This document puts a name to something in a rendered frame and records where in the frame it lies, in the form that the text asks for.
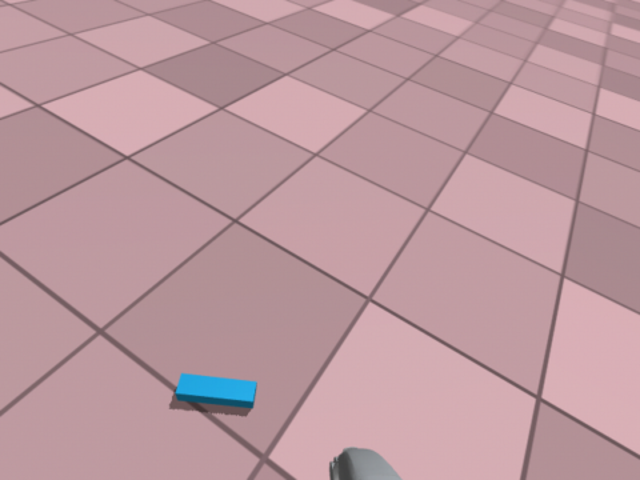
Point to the carton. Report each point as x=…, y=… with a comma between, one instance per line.
x=215, y=390

